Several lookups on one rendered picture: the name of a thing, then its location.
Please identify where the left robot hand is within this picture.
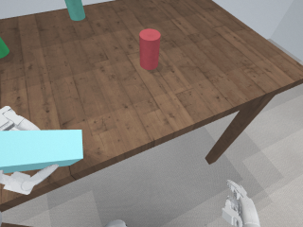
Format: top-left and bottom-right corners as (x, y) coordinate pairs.
(0, 106), (59, 195)

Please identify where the sponge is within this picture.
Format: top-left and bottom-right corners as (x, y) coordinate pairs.
(0, 130), (83, 174)

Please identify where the table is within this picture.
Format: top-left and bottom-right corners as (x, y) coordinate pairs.
(0, 0), (303, 227)

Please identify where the right robot hand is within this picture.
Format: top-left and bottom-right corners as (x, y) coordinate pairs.
(222, 180), (260, 227)

